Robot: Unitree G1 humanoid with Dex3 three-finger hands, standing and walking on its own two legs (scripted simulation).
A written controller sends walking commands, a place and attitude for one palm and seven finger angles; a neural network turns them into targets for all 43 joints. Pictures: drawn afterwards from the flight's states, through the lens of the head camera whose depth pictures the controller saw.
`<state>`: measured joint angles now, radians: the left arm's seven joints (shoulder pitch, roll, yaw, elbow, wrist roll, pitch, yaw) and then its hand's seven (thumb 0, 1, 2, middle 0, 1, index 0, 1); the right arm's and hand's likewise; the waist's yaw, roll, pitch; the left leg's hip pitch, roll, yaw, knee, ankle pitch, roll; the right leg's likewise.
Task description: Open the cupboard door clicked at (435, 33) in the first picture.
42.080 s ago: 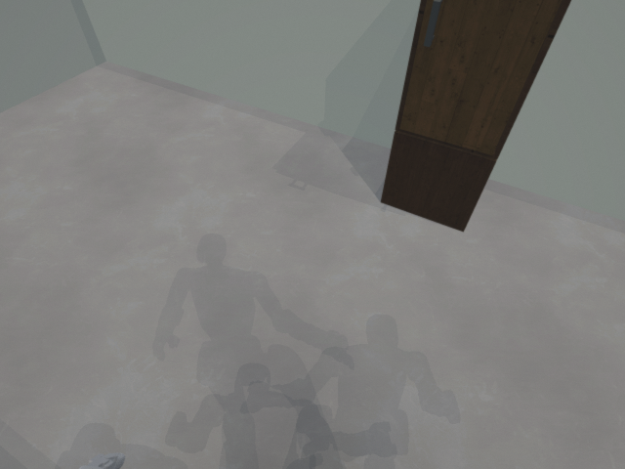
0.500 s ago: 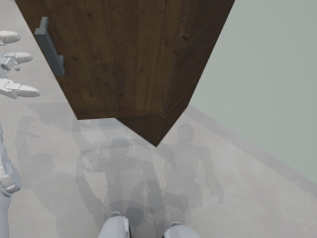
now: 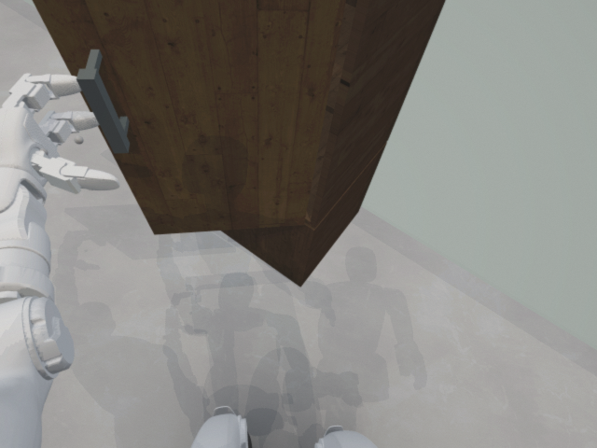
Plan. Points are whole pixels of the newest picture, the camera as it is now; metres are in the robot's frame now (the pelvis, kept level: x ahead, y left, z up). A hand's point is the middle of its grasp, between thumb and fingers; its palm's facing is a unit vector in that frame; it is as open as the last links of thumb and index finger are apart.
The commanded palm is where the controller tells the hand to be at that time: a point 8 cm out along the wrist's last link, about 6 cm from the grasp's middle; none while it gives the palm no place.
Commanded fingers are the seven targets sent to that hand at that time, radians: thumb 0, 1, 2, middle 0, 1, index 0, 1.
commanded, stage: slide the fingers in behind the handle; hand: left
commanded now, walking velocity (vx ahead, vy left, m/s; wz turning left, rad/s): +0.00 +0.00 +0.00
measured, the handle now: (108, 104) +0.55 +0.24 +0.11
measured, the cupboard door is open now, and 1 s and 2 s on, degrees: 43 43 46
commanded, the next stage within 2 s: close the thumb around the handle in 0.86 s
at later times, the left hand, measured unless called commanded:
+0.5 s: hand (111, 138) +0.49 +0.22 +0.11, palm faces +0.08 -1.00 +0.02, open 14.0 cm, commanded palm +0.46 +0.27 +0.10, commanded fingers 0.00 -0.50 0.30 -0.30 -1.20 -0.30 -1.20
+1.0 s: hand (107, 137) +0.49 +0.22 +0.11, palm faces +0.08 -1.00 +0.01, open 14.0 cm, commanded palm +0.47 +0.27 +0.10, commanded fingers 0.00 -0.33 0.37 -0.31 -1.22 -0.31 -1.22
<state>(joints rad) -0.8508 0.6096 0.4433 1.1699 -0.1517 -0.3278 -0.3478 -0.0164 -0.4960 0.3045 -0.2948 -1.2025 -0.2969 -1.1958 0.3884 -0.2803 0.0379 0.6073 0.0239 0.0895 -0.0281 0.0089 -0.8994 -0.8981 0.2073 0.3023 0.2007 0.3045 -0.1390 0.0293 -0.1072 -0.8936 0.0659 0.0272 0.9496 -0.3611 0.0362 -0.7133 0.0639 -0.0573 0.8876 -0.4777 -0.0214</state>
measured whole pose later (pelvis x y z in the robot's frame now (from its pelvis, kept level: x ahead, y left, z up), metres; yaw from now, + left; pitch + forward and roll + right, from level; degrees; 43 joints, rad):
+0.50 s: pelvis +0.00 -0.01 +0.00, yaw +0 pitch +17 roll -3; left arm -0.84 0.53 0.41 1.14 -0.14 -0.33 -0.27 -0.02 -0.50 0.30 -0.30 -1.20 -0.30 -1.20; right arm 0.40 -0.28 0.02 0.62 0.02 0.09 -0.02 0.01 -0.90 -0.90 0.21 0.30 0.20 0.30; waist -0.14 0.03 -0.11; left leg -0.87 0.07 0.03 0.94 -0.36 0.03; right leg -0.70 0.06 -0.05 0.89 -0.48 -0.03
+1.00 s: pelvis +0.00 -0.01 +0.00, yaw +0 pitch +17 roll -3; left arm -0.86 0.55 0.41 1.16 -0.15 -0.34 -0.28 -0.02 -0.49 0.31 -0.29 -1.20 -0.30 -1.20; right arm 0.39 -0.29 0.02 0.63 0.02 0.08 -0.02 0.01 -0.90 -0.90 0.21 0.30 0.20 0.30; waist -0.14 0.03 -0.11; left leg -0.89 0.07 0.02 0.95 -0.36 0.03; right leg -0.72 0.07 -0.06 0.89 -0.48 -0.03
